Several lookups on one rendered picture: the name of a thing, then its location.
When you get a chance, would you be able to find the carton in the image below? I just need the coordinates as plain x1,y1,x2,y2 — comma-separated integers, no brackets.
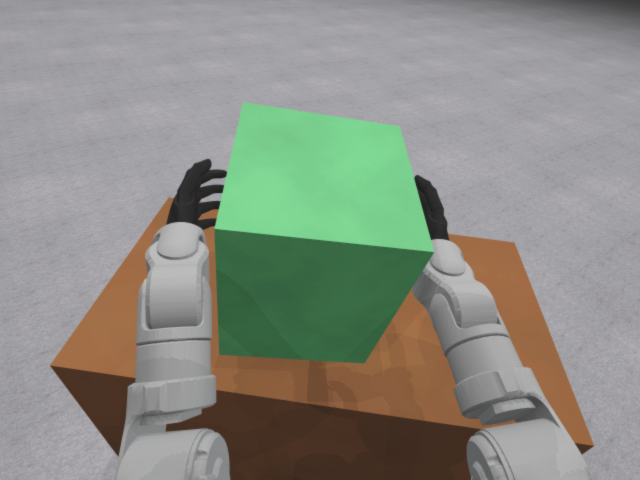
214,102,434,363

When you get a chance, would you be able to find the right robot upper arm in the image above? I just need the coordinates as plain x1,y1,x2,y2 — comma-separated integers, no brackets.
466,418,590,480

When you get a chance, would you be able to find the pedestal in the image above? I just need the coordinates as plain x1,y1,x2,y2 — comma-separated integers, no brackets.
50,198,594,480

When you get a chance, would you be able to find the right robot hand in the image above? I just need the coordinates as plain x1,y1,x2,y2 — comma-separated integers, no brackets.
414,175,449,241

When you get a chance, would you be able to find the left robot forearm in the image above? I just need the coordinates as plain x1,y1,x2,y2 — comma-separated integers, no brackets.
114,222,216,480

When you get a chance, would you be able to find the left robot hand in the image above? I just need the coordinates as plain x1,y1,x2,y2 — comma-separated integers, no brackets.
166,159,227,230

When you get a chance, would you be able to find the left robot upper arm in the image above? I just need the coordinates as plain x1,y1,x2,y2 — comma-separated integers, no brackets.
116,428,230,480

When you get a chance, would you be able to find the right robot forearm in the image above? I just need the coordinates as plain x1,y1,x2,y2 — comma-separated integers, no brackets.
412,239,592,480

